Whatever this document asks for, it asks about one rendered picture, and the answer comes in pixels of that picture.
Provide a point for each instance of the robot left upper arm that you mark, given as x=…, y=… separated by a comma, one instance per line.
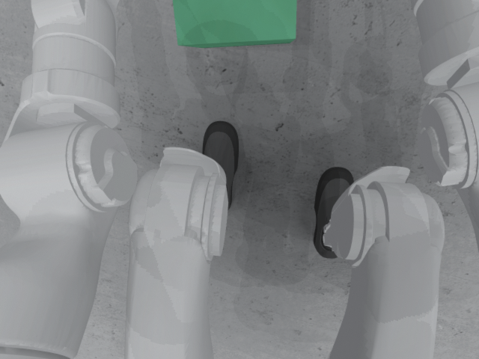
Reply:
x=65, y=184

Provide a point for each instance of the left robot forearm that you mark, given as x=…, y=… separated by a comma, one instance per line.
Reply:
x=73, y=67

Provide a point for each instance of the right robot forearm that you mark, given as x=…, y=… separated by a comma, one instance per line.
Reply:
x=449, y=32

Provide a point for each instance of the robot left thigh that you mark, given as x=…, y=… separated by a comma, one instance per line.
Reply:
x=167, y=288

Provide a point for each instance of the carton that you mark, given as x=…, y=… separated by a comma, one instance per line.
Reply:
x=222, y=23

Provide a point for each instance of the robot right foot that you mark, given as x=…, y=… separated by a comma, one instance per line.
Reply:
x=332, y=184

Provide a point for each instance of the robot right upper arm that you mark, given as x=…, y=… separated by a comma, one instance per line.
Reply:
x=448, y=144

